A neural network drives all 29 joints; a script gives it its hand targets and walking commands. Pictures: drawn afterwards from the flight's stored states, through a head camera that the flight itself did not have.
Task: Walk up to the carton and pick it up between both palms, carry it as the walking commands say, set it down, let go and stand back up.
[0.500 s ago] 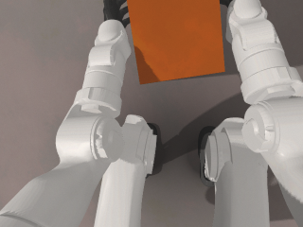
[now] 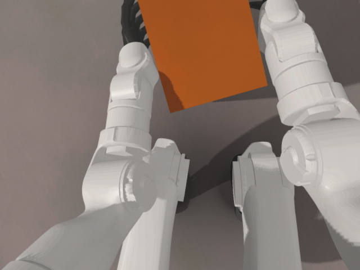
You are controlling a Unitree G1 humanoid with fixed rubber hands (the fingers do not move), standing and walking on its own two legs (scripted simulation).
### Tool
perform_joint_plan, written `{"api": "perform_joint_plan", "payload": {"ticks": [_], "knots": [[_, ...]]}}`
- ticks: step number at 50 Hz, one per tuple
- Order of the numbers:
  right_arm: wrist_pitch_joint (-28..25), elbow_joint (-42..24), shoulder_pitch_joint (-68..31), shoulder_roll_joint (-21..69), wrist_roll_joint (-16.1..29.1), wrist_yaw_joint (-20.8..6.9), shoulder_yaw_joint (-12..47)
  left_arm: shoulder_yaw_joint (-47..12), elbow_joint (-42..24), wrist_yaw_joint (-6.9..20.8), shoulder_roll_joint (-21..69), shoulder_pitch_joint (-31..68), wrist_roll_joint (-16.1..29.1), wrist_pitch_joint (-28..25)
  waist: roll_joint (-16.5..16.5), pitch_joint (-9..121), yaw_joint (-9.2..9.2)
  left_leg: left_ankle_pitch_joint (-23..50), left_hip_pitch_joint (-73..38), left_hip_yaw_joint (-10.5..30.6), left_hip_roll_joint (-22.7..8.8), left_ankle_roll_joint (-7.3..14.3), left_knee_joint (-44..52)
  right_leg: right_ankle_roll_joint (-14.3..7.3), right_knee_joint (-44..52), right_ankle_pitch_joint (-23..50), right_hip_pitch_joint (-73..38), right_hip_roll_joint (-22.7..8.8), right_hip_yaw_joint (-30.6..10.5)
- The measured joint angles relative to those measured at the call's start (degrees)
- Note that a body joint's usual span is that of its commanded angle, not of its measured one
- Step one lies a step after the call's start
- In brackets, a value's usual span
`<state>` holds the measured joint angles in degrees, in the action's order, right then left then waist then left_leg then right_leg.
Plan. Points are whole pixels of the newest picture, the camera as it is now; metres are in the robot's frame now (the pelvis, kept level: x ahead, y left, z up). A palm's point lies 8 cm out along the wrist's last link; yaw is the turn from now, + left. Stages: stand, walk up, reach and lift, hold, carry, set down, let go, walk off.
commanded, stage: reach and lift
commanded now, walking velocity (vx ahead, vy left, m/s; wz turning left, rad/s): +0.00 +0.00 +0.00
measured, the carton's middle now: (203, 27) +0.55 +0.00 -0.19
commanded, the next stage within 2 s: none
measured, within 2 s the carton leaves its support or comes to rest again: neither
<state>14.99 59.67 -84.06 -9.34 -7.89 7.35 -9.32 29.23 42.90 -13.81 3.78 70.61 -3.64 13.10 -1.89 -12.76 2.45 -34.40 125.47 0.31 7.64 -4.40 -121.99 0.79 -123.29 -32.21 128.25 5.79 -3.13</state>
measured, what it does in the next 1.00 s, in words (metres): rises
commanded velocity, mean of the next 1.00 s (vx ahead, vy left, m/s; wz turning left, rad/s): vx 0.00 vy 0.00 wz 0.00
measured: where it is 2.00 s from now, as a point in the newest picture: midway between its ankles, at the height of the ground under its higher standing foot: (205, 197)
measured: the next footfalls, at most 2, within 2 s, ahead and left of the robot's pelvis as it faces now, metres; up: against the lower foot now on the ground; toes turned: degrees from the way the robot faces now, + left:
none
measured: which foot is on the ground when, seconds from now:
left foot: down 0.00-1.00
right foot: down 0.00-1.00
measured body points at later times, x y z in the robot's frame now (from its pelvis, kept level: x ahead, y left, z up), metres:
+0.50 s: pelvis +0.00 -0.01 +0.04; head +0.34 -0.04 +0.34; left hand +0.51 +0.12 -0.08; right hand +0.56 -0.11 -0.08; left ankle +0.11 +0.12 -0.35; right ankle +0.11 -0.11 -0.35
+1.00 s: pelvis +0.00 -0.01 +0.09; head +0.30 -0.05 +0.42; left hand +0.50 +0.12 +0.00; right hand +0.54 -0.11 +0.00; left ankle +0.11 +0.12 -0.35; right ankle +0.11 -0.11 -0.35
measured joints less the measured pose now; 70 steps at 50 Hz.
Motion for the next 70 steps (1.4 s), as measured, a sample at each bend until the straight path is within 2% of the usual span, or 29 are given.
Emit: {"api": "perform_joint_plan", "payload": {"ticks": [7,18,25,70], "knots": [[1.8,0.0,-1.4,1.3,-3.9,-1.0,-3.5,2.8,-2.5,1.3,1.2,0.0,-4.1,2.7,1.7,1.5,-0.55,1.1,-1.1,0.3,-0.4,0.0,3.2,-0.1,3.2,1.3,-0.9,0.3,-0.1],[2.0,-3.9,2.4,3.5,-5.2,-1.1,-5.1,4.4,-6.6,2.8,2.7,-2.0,-6.2,4.7,1.9,3.5,0.22,1.2,-3.5,0.8,-0.5,-0.4,7.0,-0.8,6.7,1.4,-3.1,0.2,0.0],[2.7,-7.2,4.9,4.2,-4.0,-0.5,-4.2,3.9,-8.7,3.1,3.1,-3.5,-6.0,5.0,1.6,4.2,0.37,0.9,-5.3,1.1,-0.9,-0.5,8.6,-1.0,8.4,1.3,-4.8,0.5,0.1],[4.5,-9.6,14.9,10.0,-8.6,-0.4,-10.5,6.4,-9.1,6.0,6.2,-10.7,-10.9,8.3,3.4,11.9,1.64,4.7,-22.4,2.4,-1.9,-0.4,25.5,-1.8,25.0,4.8,-21.9,0.7,-0.5]]}}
